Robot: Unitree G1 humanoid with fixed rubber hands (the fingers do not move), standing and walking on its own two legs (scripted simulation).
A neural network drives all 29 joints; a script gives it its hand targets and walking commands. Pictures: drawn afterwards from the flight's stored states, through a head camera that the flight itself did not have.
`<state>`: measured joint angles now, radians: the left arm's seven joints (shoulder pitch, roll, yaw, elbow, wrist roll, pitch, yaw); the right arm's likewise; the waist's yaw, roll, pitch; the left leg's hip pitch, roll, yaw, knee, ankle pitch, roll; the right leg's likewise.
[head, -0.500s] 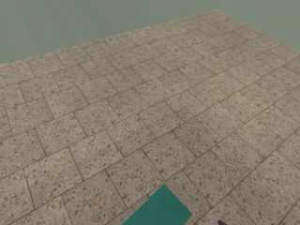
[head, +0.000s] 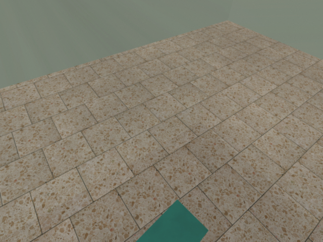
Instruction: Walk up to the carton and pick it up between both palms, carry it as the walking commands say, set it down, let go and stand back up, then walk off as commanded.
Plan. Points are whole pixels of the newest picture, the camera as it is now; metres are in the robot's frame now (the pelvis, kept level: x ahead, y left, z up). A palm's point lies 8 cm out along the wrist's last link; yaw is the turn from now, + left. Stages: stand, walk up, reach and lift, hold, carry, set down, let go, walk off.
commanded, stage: stand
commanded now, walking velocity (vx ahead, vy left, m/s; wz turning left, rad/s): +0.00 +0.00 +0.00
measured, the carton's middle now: out of the picture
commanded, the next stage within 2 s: none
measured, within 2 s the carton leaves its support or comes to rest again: neither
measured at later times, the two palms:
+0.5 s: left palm out of the picture +0.06 +0.23 -0.13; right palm out of the picture +0.02 -0.22 -0.14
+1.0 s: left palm out of the picture +0.06 +0.23 -0.13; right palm out of the picture +0.02 -0.22 -0.14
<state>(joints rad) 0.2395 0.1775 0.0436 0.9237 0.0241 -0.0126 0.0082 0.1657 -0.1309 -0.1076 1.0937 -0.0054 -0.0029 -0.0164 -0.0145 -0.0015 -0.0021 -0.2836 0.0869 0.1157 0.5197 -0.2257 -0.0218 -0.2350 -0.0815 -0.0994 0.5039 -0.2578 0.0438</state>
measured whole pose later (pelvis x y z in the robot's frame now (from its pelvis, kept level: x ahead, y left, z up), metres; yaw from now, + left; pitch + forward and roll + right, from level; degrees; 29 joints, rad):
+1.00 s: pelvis -0.01 +0.00 +0.00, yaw +0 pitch +0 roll +0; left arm 0.24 0.17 0.04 0.92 0.02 0.01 0.01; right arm 0.22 -0.13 -0.11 1.10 -0.01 0.00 -0.02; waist -0.01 0.00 0.00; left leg -0.28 0.09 0.12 0.50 -0.21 -0.02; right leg -0.23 -0.08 -0.10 0.48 -0.24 0.04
